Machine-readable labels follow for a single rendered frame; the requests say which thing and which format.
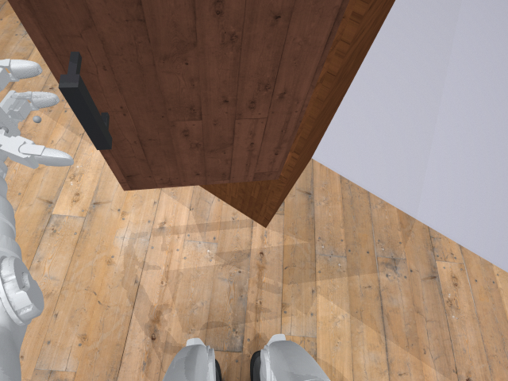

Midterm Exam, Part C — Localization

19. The robot left forearm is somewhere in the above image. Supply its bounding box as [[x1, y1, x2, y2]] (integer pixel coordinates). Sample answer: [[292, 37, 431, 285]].
[[0, 159, 22, 260]]

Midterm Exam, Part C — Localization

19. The left robot upper arm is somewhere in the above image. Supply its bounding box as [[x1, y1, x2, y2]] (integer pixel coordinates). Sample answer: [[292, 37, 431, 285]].
[[0, 256, 44, 381]]

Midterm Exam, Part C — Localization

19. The cupboard door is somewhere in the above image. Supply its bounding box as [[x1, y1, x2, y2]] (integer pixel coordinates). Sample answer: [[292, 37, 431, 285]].
[[8, 0, 349, 191]]

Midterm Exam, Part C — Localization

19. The robot right thigh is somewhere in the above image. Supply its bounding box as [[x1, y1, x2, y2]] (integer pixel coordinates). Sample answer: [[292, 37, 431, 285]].
[[260, 341, 331, 381]]

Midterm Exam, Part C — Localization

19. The left robot hand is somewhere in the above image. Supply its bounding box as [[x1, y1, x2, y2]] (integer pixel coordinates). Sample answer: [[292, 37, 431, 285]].
[[0, 59, 74, 169]]

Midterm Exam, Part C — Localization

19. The handle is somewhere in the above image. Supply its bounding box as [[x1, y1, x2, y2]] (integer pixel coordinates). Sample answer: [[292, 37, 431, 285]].
[[59, 52, 112, 150]]

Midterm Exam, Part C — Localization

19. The robot left thigh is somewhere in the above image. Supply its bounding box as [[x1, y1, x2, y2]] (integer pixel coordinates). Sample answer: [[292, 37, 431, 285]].
[[163, 344, 216, 381]]

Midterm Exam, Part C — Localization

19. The robot thigh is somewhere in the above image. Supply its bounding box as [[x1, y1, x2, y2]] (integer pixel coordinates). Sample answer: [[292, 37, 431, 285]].
[[260, 341, 331, 381], [163, 344, 216, 381]]

